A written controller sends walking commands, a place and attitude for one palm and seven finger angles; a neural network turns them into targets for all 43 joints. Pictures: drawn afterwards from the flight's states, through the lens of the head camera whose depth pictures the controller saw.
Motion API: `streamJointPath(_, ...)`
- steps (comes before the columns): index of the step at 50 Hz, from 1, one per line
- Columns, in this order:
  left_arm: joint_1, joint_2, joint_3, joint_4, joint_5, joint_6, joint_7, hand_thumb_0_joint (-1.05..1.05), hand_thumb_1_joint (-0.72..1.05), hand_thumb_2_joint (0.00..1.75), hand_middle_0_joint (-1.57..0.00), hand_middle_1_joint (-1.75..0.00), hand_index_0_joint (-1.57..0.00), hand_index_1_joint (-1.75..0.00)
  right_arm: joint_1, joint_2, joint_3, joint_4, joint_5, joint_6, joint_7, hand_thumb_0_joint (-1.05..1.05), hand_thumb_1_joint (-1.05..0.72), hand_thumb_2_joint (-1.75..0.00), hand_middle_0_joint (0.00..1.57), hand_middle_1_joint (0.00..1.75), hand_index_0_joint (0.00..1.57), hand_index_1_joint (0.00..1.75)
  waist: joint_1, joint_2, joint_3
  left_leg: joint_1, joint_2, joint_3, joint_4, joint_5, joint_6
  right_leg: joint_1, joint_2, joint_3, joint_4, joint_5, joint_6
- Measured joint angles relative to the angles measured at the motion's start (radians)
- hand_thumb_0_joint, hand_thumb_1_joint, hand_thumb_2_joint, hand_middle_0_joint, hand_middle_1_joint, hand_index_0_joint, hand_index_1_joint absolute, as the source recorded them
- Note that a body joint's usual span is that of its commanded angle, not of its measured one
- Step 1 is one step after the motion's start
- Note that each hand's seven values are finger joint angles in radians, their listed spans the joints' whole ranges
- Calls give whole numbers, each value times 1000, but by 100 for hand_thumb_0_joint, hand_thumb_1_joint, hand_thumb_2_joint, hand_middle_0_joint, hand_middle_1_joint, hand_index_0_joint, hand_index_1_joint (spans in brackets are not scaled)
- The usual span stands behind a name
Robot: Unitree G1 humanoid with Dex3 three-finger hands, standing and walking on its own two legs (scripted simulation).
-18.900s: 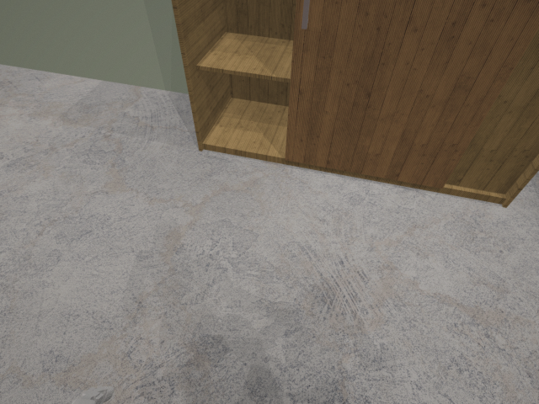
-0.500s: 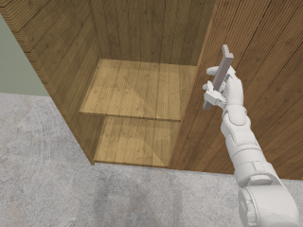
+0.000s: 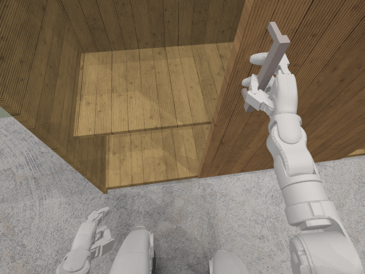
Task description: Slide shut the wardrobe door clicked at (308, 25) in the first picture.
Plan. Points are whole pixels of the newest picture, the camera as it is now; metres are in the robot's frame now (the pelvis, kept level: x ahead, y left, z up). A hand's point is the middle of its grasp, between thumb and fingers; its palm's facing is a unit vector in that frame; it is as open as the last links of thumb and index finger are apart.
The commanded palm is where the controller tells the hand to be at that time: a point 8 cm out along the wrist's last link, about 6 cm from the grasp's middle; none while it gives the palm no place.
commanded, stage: step sideways, sliding the door along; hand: right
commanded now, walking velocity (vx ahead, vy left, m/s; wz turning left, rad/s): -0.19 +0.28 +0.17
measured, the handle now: (259, 73) +0.48 -0.17 +0.11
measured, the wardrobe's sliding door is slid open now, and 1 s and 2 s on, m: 0.49 0.32 0.00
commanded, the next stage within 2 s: none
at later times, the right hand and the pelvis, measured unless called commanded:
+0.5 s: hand (218, 93) +0.43 -0.08 +0.11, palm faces +0.32 +0.94 -0.10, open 6.3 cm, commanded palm +0.39 -0.06 +0.11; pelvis +0.08 +0.11 +0.00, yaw -3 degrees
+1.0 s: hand (162, 97) +0.42 +0.03 +0.10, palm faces +0.37 +0.92 -0.09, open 6.3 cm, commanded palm +0.38 +0.06 +0.11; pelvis +0.11 +0.23 -0.02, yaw +0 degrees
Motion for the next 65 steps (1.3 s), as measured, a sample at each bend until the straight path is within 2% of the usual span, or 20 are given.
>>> streamJointPath(5,6,-28,-24,-26,-15,-14,-1,1,90,90,-20,-30,-20,-30,66,-19,-49,-85,-3,19,2,0,-77,-87,41,140,18,140,-21,-33,20,147,6,33,-318,198,-16,34,-65,38,71,-63,54)
streamJointPath(7,-23,-18,-23,-9,-22,-20,3,1,90,89,-20,-30,-20,-30,91,-5,-85,-107,-17,19,-14,0,-76,-87,42,140,16,140,10,-92,44,190,-26,89,-332,187,-14,-2,-110,66,170,-29,10)
streamJointPath(11,-59,-2,-12,27,-19,-47,30,1,90,89,-20,-30,-20,-30,151,27,-117,-165,-19,34,-49,0,-76,-87,39,138,15,140,33,-52,23,181,14,100,-357,168,16,-97,15,58,306,-158,-55)
streamJointPath(14,-50,30,3,24,-16,-77,39,1,90,89,-20,-30,-20,-30,199,63,-104,-220,-10,38,-74,1,-77,-87,36,138,15,140,40,-44,-13,165,22,106,-381,188,14,-57,46,-30,34,85,-80)
streamJointPath(19,-24,30,37,2,-10,-79,10,1,90,90,-20,-30,-20,-30,252,83,-50,-288,-17,22,-69,2,-80,-86,37,139,14,140,-15,-4,-31,127,-3,42,-197,46,-6,7,20,-65,-46,19,-23)
streamJointPath(23,-23,12,16,-25,1,-89,-16,1,90,90,-20,-30,-20,-30,332,66,-50,-365,-24,-2,-56,2,-79,-86,39,139,15,140,-40,-12,-22,189,-16,57,-272,94,-7,35,-28,-85,-40,11,3)
streamJointPath(27,-46,-5,-11,-29,-9,-77,-28,1,90,90,-20,-30,-20,-30,395,64,-77,-420,-35,-20,-50,1,-77,-86,42,140,16,140,-16,-60,12,305,-70,112,-432,91,49,-18,-106,-87,104,85,-14)
streamJointPath(31,-65,-17,-37,-27,-12,-76,-13,1,90,90,-20,-30,-20,-30,478,82,-88,-477,-35,-41,-64,1,-77,-86,41,139,18,140,-12,-4,1,281,-44,71,-458,140,73,-99,1,-45,191,-114,-52)
streamJointPath(33,-74,-11,-42,-32,-10,-79,-9,2,90,90,-20,-30,-20,-30,530,99,-87,-515,-30,-49,-80,1,-77,-85,39,139,20,140,5,1,3,257,-45,56,-434,200,65,-72,17,-68,37,20,-62)
streamJointPath(35,-69,-6,-31,-42,-4,-75,-14,2,90,89,-20,-30,-20,-30,580,110,-75,-552,-14,-50,-82,2,-78,-85,37,139,22,140,12,-14,-12,208,-67,59,-331,242,27,-15,-19,-102,-87,307,-85)
streamJointPath(38,-50,-9,-5,-52,20,-76,-29,1,90,90,-20,-30,-20,-30,600,110,-50,-575,-30,-48,-75,3,-79,-86,38,139,24,140,-4,0,-22,106,-81,34,-59,12,-4,68,-55,-137,-155,157,-53)
streamJointPath(41,-33,-4,-5,-58,28,-87,-18,1,90,90,-20,-30,-20,-30,593,106,-29,-590,-56,-40,-75,3,-78,-87,39,139,24,140,-12,3,-23,32,-55,22,90,-53,-16,96,-95,-136,-182,87,12)
streamJointPath(44,-34,-12,-11,-62,26,-103,-6,1,90,90,-20,-30,-20,-30,583,95,-31,-602,-59,-43,-77,3,-78,-87,41,140,23,140,-42,6,2,32,-6,28,25,-40,-17,114,-134,-137,-158,84,66)
streamJointPath(49,-38,-41,-28,-63,3,-134,-23,1,90,90,-20,-30,-20,-30,561,57,-85,-605,-54,-48,-73,2,-74,-87,43,140,20,140,-57,-3,24,168,31,67,-299,187,-21,75,-210,-116,13,25,63)
streamJointPath(51,-72,-29,-26,-39,-6,-133,-26,1,90,90,-20,-30,-20,-30,541,71,-114,-589,-52,-52,-80,1,-74,-87,44,140,19,140,-29,-61,62,197,-6,117,-285,156,1,38,-254,-57,106,44,7)
streamJointPath(54,-114,-19,-14,-4,-1,-109,-17,2,90,89,-20,-30,-20,-30,562,85,-148,-598,-31,-38,-92,1,-75,-87,45,140,18,140,-4,-23,50,140,18,92,-284,161,28,-74,-99,13,325,-154,-33)
streamJointPath(57,-117,0,-10,2,-3,-113,-7,2,90,89,-20,-30,-20,-30,598,103,-154,-629,-10,-16,-114,1,-77,-86,44,140,17,140,37,9,18,108,30,75,-346,219,34,-79,16,-36,183,-149,-46)
streamJointPath(59,-93,14,3,-10,-4,-102,-9,2,90,90,-20,-30,-20,-30,613,105,-141,-642,-15,-14,-120,2,-78,-85,43,140,18,140,59,5,-16,85,11,90,-349,232,36,-33,11,-91,-10,81,-56)
streamJointPath(62,-47,-4,28,-14,10,-83,-15,1,90,90,-20,-30,-20,-30,573,84,-111,-614,-31,-8,-106,2,-79,-85,40,140,17,138,32,51,-15,50,-13,45,-160,73,3,-14,-11,-104,-21,67,-5)
streamJointPath(65,6,-5,28,-17,17,-78,-31,2,90,90,-20,-30,-20,-30,546,98,-93,-562,-51,-7,-95,2,-81,-85,37,140,16,136,15,24,-36,61,-41,41,2,-25,-8,-16,-70,-77,-37,68,20)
